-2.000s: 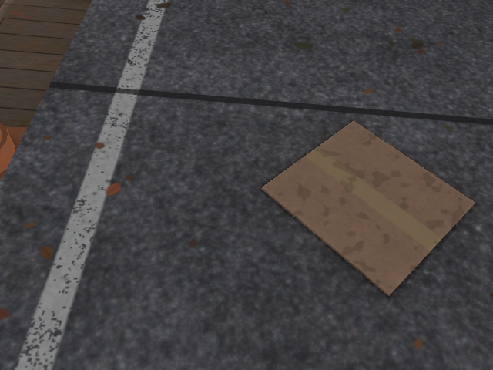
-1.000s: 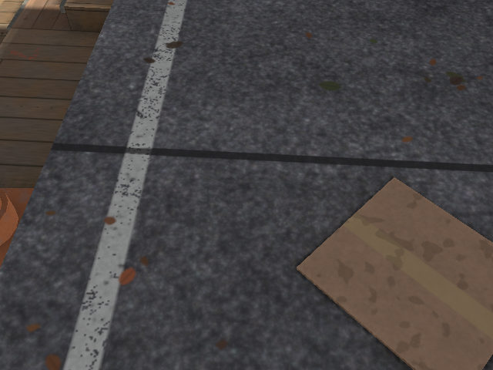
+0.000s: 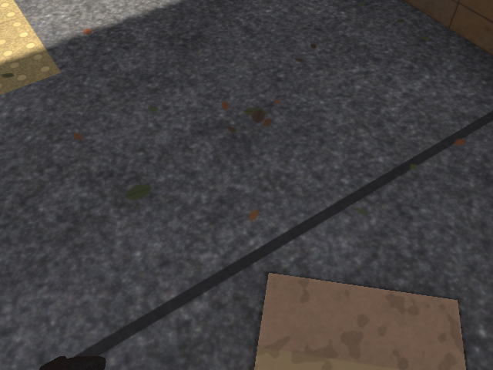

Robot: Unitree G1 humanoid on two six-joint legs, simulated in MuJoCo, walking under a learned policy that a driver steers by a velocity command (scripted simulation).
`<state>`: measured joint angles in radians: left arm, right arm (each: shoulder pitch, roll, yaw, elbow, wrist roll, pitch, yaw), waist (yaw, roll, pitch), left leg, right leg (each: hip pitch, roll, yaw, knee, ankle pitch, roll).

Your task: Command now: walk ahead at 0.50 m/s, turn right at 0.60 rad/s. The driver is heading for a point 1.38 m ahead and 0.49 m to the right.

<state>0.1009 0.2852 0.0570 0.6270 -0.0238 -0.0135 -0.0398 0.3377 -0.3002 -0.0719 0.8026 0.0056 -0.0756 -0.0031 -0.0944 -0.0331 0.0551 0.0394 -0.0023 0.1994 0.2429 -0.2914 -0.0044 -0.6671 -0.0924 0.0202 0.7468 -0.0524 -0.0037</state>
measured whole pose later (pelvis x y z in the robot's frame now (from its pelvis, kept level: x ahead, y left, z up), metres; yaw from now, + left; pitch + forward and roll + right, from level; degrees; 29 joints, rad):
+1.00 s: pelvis +0.47 -0.05 +0.00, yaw -16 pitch +0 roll +1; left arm 0.17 0.26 0.04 0.72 0.01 0.03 0.03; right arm 0.18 -0.24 -0.01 0.85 -0.01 -0.04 0.02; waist -0.01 -0.01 0.03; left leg -0.20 -0.04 0.03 0.44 -0.24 0.04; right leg -0.35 -0.04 0.07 0.56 -0.21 0.04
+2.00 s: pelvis +0.50 -0.06 +0.00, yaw -36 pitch +1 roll -1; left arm 0.24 0.26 0.05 0.72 -0.01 -0.02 0.03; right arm 0.29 -0.25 -0.03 0.77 0.03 0.01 -0.02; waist -0.03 0.03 -0.01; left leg -0.21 -0.01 -0.07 0.46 -0.26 0.03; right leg -0.17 0.02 0.01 0.46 -0.30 0.01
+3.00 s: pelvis +0.99 -0.22 -0.02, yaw -25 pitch +3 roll +0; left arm 0.11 0.28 0.03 0.67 -0.02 -0.09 -0.06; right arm 0.34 -0.31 -0.05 0.80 -0.01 -0.03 -0.02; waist -0.04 -0.01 0.02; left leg 0.01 -0.04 0.09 0.60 -0.46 0.05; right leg -0.53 0.05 -0.05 0.56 -0.11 -0.10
